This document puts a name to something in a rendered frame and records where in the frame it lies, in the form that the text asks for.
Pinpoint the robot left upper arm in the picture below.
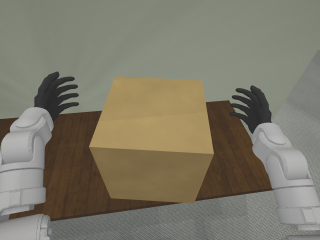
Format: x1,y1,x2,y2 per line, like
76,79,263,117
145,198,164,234
0,213,53,240

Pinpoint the right robot hand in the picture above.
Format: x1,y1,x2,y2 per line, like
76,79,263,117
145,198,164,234
229,85,272,134

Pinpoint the right robot forearm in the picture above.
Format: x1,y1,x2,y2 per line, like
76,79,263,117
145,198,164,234
251,122,320,235

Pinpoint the table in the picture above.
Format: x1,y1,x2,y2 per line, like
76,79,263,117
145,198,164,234
0,100,274,222

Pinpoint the left robot forearm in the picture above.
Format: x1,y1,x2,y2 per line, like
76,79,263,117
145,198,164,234
0,107,54,221

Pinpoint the carton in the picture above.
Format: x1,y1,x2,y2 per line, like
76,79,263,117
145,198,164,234
89,76,214,204

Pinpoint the left robot hand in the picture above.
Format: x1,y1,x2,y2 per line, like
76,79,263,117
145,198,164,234
34,71,79,121

